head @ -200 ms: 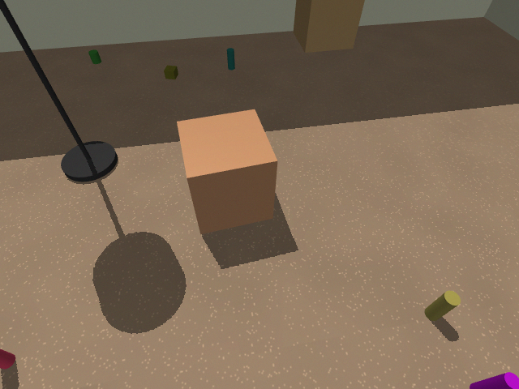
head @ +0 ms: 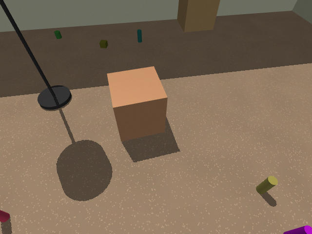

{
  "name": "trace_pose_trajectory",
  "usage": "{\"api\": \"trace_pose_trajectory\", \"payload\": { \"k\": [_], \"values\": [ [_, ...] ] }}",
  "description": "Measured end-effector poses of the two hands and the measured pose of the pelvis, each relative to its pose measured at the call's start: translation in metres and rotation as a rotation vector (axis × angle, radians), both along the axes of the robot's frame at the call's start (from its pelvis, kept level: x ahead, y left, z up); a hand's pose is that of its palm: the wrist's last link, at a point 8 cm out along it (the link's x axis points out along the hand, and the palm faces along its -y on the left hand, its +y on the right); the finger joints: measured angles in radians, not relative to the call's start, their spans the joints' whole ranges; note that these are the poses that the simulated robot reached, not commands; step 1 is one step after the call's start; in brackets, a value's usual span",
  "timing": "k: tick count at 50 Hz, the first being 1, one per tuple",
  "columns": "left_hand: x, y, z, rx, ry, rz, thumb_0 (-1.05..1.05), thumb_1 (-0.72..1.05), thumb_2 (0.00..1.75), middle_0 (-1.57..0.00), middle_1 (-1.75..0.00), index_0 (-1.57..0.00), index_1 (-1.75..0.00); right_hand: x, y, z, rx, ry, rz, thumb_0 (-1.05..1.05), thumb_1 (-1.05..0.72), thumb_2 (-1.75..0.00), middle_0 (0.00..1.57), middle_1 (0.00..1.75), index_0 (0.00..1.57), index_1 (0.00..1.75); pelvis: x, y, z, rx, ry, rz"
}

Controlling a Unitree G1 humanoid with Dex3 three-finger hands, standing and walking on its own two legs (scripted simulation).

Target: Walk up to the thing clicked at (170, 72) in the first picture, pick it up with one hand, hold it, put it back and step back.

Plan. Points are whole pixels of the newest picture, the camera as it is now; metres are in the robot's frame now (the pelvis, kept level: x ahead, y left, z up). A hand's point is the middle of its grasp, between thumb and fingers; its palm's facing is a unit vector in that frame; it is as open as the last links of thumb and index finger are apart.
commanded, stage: stand
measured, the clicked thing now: (103, 44) +2.18 +0.62 -0.75
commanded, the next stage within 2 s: walk up in 0.92 s
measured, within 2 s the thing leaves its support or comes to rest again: neither
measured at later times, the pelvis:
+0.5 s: pelvis +0.00 +0.00 +0.00, yaw +0 degrees
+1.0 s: pelvis -0.01 -0.01 +0.00, yaw +4 degrees
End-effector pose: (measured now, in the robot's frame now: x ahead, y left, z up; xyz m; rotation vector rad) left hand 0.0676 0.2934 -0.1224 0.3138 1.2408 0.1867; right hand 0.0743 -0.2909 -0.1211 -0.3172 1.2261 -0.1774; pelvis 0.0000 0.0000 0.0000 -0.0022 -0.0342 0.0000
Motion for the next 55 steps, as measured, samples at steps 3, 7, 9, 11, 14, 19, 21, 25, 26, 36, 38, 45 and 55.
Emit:
{"api": "trace_pose_trajectory", "payload": {
  "k": [3, 7, 9, 11, 14, 19, 21, 25, 26, 36, 38, 45, 55],
  "values": [
    [0.0, 0.0, 0.0, 0.0, -0.002, 0.002, 0.0, 0.9, 0.9, -0.21, -0.3, -0.2, -0.3, 0.001, 0.0, 0.0, -0.001, -0.004, 0.001, 0.0, -0.91, -0.9, 0.2, 0.3, 0.2, 0.3, 0.0, 0.0, 0.0, 0.001, -0.002, 0.001],
    [0.001, 0.0, 0.001, 0.0, -0.004, 0.003, 0.0, 0.9, 0.9, -0.21, -0.3, -0.2, -0.3, 0.002, -0.001, 0.001, -0.003, -0.006, 0.003, 0.0, -0.91, -0.9, 0.2, 0.3, 0.2, 0.3, 0.001, 0.0, 0.0, 0.001, -0.003, 0.001],
    [0.001, 0.0, 0.001, 0.001, -0.005, 0.003, 0.0, 0.9, 0.9, -0.21, -0.3, -0.2, -0.3, 0.002, -0.001, 0.001, -0.003, -0.007, 0.002, 0.0, -0.91, -0.9, 0.2, 0.3, 0.2, 0.3, 0.001, 0.0, 0.0, 0.001, -0.003, 0.001],
    [0.001, 0.0, 0.001, 0.001, -0.007, 0.002, 0.0, 0.9, 0.9, -0.21, -0.3, -0.2, -0.3, 0.002, -0.001, 0.001, -0.003, -0.007, 0.002, 0.0, -0.91, -0.9, 0.2, 0.3, 0.2, 0.3, 0.001, 0.0, 0.0, 0.001, -0.004, 0.001],
    [0.001, 0.0, 0.001, 0.001, -0.009, 0.003, 0.0, 0.9, 0.9, -0.21, -0.3, -0.2, -0.3, 0.001, -0.001, 0.001, -0.003, -0.008, 0.001, 0.0, -0.91, -0.9, 0.2, 0.3, 0.2, 0.3, 0.001, 0.0, 0.0, 0.001, -0.006, 0.001],
    [0.0, 0.0, 0.001, 0.001, -0.009, 0.003, 0.0, 0.9, 0.9, -0.21, -0.3, -0.2, -0.3, -0.001, -0.002, 0.002, -0.004, -0.006, -0.001, 0.0, -0.91, -0.9, 0.2, 0.3, 0.2, 0.3, 0.0, -0.001, 0.001, 0.001, -0.005, 0.0],
    [-0.001, 0.0, 0.001, 0.001, -0.007, 0.004, 0.0, 0.9, 0.9, -0.21, -0.3, -0.2, -0.3, -0.002, -0.002, 0.001, -0.004, -0.004, -0.001, 0.0, -0.91, -0.9, 0.2, 0.3, 0.2, 0.3, 0.0, -0.001, 0.001, 0.001, -0.005, 0.0],
    [-0.002, 0.0, 0.002, 0.002, -0.003, 0.005, 0.0, 0.9, 0.9, -0.21, -0.3, -0.2, -0.3, -0.004, -0.003, 0.001, -0.004, 0.004, -0.002, 0.0, -0.91, -0.9, 0.2, 0.3, 0.2, 0.3, 0.0, -0.001, 0.001, 0.001, -0.003, 0.002],
    [-0.002, 0.0, 0.002, 0.002, -0.002, 0.005, 0.0, 0.9, 0.9, -0.21, -0.3, -0.2, -0.3, -0.005, -0.003, 0.001, -0.004, 0.007, -0.002, 0.0, -0.91, -0.9, 0.2, 0.3, 0.2, 0.3, 0.0, -0.001, 0.001, 0.001, -0.003, 0.002],
    [-0.003, 0.0, 0.001, 0.002, 0.004, 0.006, 0.0, 0.9, 0.9, -0.21, -0.3, -0.2, -0.3, -0.008, -0.003, 0.0, -0.004, 0.019, -0.004, 0.0, -0.91, -0.9, 0.2, 0.3, 0.2, 0.3, 0.001, -0.001, 0.001, 0.0, -0.002, 0.003],
    [-0.003, 0.0, 0.002, 0.003, 0.004, 0.006, 0.0, 0.9, 0.9, -0.21, -0.3, -0.2, -0.3, -0.008, -0.003, 0.0, -0.004, 0.018, -0.004, 0.0, -0.91, -0.9, 0.2, 0.3, 0.2, 0.3, 0.001, -0.001, 0.001, 0.001, -0.002, 0.003],
    [-0.001, 0.001, 0.002, 0.004, -0.004, 0.006, 0.0, 0.9, 0.9, -0.21, -0.3, -0.2, -0.3, -0.005, -0.003, 0.001, -0.005, 0.011, -0.001, 0.0, -0.91, -0.9, 0.2, 0.3, 0.2, 0.3, 0.001, -0.001, 0.001, 0.001, -0.004, 0.004],
    [0.001, 0.01, 0.01, 0.043, -0.172, 0.135, 0.0, 0.9, 0.9, -0.21, -0.3, -0.2, -0.3, 0.004, -0.032, -0.003, -0.061, 0.061, 0.133, 0.0, -0.9, -0.9, 0.21, 0.3, 0.21, 0.3, -0.015, -0.025, -0.013, 0.014, 0.029, 0.182]
  ]
}}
